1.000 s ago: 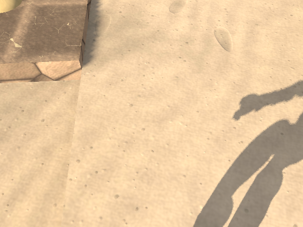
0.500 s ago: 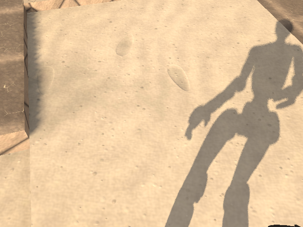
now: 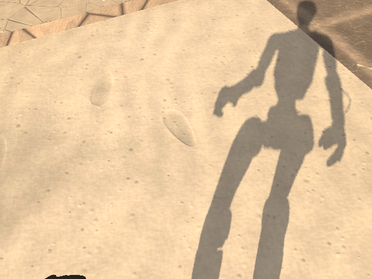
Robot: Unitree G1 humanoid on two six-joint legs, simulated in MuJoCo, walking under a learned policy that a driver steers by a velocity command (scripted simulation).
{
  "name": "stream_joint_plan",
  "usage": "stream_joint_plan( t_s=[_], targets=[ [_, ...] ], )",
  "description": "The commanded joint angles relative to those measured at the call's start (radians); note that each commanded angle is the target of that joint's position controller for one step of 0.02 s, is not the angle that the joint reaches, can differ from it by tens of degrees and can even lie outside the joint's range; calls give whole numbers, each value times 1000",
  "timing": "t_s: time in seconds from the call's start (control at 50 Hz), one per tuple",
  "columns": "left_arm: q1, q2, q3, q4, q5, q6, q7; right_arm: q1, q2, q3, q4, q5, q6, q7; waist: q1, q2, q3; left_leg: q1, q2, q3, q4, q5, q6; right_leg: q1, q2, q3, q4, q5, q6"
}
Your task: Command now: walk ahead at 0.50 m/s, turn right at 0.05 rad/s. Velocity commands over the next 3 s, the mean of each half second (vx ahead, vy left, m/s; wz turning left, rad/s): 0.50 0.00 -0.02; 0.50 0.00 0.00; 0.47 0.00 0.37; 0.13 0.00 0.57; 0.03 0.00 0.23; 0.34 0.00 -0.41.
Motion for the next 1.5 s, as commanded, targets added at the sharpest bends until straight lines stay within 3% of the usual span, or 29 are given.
stream_joint_plan(
  t_s=[0.02, 0.1, 0.22, 0.34, 0.4, 0.42, 0.44, 0.46, 0.48, 0.5, 0.54, 0.62, 0.74, 0.84, 0.9, 0.94, 0.96, 0.98, 1.0, 1.02, 1.06, 1.1, 1.16, 1.28, 1.36, 1.42, 1.46, 1.48, 1.5],
  targets=[
    [129, 115, 37, -6, 8, -9, 0, -82, -114, -29, -107, -13, -26, -2, 71, -100, -61, -400, 100, -44, 78, 112, 5, 353, -266, 374, -305, 12, -189],
    [109, 128, 45, 23, 5, -34, 1, -72, -61, -19, -100, -22, 7, -6, 20, -96, -29, -332, 112, -35, -32, 225, -34, 220, -234, 241, -386, 180, -205],
    [196, 173, 56, 88, -6, -26, 20, -289, -24, 0, -155, -20, -6, 10, 89, -65, 23, -305, 73, -4, -409, 519, -35, 238, -196, 117, -407, 197, -159],
    [277, 197, 65, 159, -19, -1, 29, -398, -52, -4, -207, -12, -18, 38, 107, -73, 42, -308, 41, -8, -556, 435, 20, 421, -273, 139, -322, 247, -130],
    [249, 204, 65, 167, -16, 17, 35, -223, -107, -34, -161, -17, -22, 33, 3, -88, -71, -32, -27, 60, -606, 367, 75, 438, -228, 94, -100, 583, -85],
    [254, 170, 49, 157, -4, 19, 39, -58, -162, -57, -119, -22, -20, 23, -63, -58, -195, 235, 27, 10, -569, 405, 117, 320, -176, 53, 117, 526, -52],
    [359, 72, 17, 128, 2, 2, 32, 60, -261, -82, -104, -39, -13, 16, -50, 143, -361, 655, 284, -404, -576, 294, 267, -85, -38, -7, 514, 168, 28],
    [348, 73, 13, 145, 0, -18, 28, 95, -203, -68, -89, -18, -6, 18, -68, 241, -427, 729, 355, -698, -733, 160, 319, -262, 41, 109, 697, -393, 42],
    [268, 164, 38, 123, -27, -33, 20, 36, -156, -48, -96, -11, -5, 17, -69, 165, -284, 625, 330, -602, -767, 62, 272, -365, -21, 155, 774, -368, 27],
    [193, 167, 38, 101, -37, -39, 19, -32, -132, -41, -110, -15, -4, 14, -46, 104, -174, 484, 295, -476, -787, 85, 241, -377, -75, 119, 747, -281, 17],
    [161, 148, 44, 98, -12, -28, 26, -127, -76, -25, -119, -34, -12, 18, 18, 65, -61, 245, 223, -318, -855, 237, 215, -288, -143, 107, 623, -151, 22],
    [178, 92, 35, 107, -2, 5, 32, -136, -93, -33, -97, -30, -31, 16, 61, 65, -30, 124, 190, -187, -941, 399, 239, -230, -161, 93, 514, -43, 60],
    [-30, 56, 18, 58, -1, -12, 17, -53, -131, -42, -48, -18, -18, -7, -4, 38, 17, 163, 143, -51, -963, 455, 194, -226, -130, 53, 144, 256, 75],
    [-153, 69, 16, 13, -13, -24, -8, 28, -151, -50, 4, -6, 6, -12, -38, 41, 50, 308, 208, -69, -909, 451, 183, -245, -103, 54, 7, 225, 47],
    [-113, 101, 26, 15, -11, -30, -18, 16, -167, -58, 15, -3, 21, -19, 6, 60, 19, 380, 234, -77, -819, 611, 157, -161, -75, 36, -33, 113, 5],
    [122, 171, 65, 88, -4, -31, -8, -5, -143, -48, 9, -8, 31, -23, 124, 43, -133, 313, 153, -8, -536, 829, 111, 192, -34, -4, -61, 122, -48],
    [301, 246, 86, 120, 5, -26, 3, 11, -88, -24, -18, -35, 30, -25, 179, -85, -291, 109, 87, 40, -214, 555, 72, 498, -221, 209, -24, 155, -114],
    [327, 301, 95, 141, 1, -21, -3, 132, 22, 7, -25, -28, 7, -15, 106, -349, -386, -283, -98, 13, 90, -104, 16, 784, -403, 672, -149, -86, -266],
    [311, 192, 68, 125, -8, -22, -3, 64, -90, -17, -11, -3, -12, -9, 155, -216, -336, -396, -49, -115, 198, -152, 29, 749, -392, 698, -216, -223, -231],
    [241, 159, 56, 115, -3, -25, 2, -27, -132, -31, -39, 23, -24, -5, 149, -163, -199, -446, -5, -106, 203, -59, 44, 626, -368, 550, -237, -186, -189],
    [128, 114, 44, 106, 8, -31, 3, -88, -113, -35, -46, 7, -20, -13, 95, -80, -75, -383, 72, -83, 109, 94, 33, 398, -302, 359, -297, -11, -157],
    [93, 88, 39, 115, 19, -45, 3, -42, -79, -36, -29, 7, 6, -14, 51, -113, -59, -287, 101, -94, 67, 158, 20, 297, -269, 250, -356, 68, -143],
    [97, 111, 48, 144, 20, -58, 10, -66, -45, -35, -41, 4, 33, -17, 38, -85, -11, -330, 104, -106, 5, 235, -2, 252, -270, 134, -408, 173, -150],
    [115, 140, 53, 179, 17, -49, 33, -214, -17, -27, -93, -8, 25, 6, 81, -62, 36, -338, 81, -35, -313, 517, -8, 289, -231, -69, -439, 250, -108],
    [189, 162, 63, 219, 2, -23, 40, -332, -2, -17, -157, -7, 25, 29, 125, -44, 74, -388, 69, 17, -430, 490, 19, 434, -279, -118, -398, 315, -101],
    [161, 188, 71, 217, -7, 9, 51, -330, -25, -29, -193, -15, 27, 49, 88, -73, 59, -336, 14, 86, -472, 366, 55, 507, -293, -160, -253, 690, -70],
    [132, 209, 78, 200, -11, 31, 67, -174, -78, -59, -170, -16, 27, 54, 2, -110, -48, -132, -68, 136, -477, 313, 91, 496, -270, -175, -13, 971, -33],
    [110, 206, 74, 188, -16, 34, 71, -30, -130, -88, -136, -16, 25, 43, -76, -84, -123, 80, -99, 119, -565, 425, 124, 409, -226, -189, 192, 894, 6],
    [146, 160, 58, 168, 10, 22, 67, 51, -215, -113, -123, -18, 34, 16, -89, 69, -214, 363, 45, -92, -567, 752, 185, 167, -152, -189, 501, 418, 70]
  ],
)
Next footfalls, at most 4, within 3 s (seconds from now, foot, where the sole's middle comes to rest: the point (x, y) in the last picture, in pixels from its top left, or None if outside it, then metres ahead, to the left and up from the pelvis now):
0.42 left None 0.40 0.15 -0.77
0.94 right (217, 219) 0.69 -0.09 -0.77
1.50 left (150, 164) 0.96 0.17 -0.77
2.00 right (187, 137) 1.10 0.00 -0.77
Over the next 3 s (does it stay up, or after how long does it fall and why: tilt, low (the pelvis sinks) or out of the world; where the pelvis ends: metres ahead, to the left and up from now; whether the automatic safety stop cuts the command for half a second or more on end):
stays up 1.14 0.09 0.01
